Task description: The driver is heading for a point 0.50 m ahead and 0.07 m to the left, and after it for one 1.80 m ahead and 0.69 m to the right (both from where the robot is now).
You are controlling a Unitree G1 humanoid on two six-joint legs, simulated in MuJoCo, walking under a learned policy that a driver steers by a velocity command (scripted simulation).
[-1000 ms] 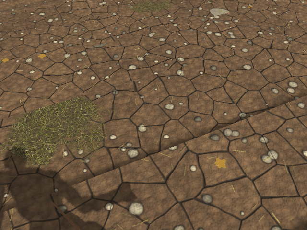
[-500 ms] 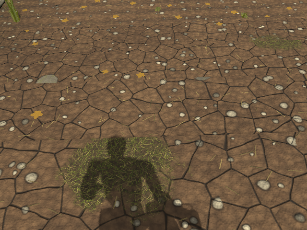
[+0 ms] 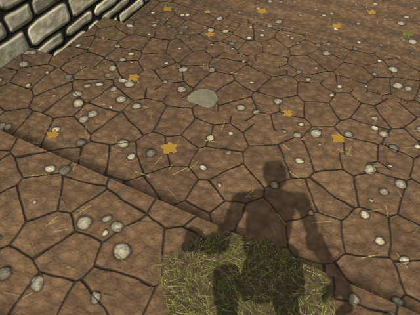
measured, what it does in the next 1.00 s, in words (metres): goes down: right foot 0.17 m lower, then left foot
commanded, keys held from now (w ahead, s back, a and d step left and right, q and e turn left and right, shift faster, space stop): w+q+shift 0.18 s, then w+shift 0.50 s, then w+e+shift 0.32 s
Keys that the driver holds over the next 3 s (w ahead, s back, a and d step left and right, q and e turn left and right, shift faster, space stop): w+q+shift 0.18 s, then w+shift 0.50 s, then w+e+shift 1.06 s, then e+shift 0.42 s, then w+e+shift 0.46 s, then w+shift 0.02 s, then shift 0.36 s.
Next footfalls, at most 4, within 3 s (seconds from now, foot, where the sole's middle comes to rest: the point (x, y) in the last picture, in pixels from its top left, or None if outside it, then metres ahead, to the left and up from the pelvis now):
0.22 right None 0.32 -0.19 -0.90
0.56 left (177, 293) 0.62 0.13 -0.90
0.94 right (176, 203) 1.01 0.13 -0.91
1.12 left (128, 207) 0.98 0.32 -0.88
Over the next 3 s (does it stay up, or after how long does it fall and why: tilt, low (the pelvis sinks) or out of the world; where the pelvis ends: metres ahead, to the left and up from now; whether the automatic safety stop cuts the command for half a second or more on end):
stays up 2.11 -0.40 -0.46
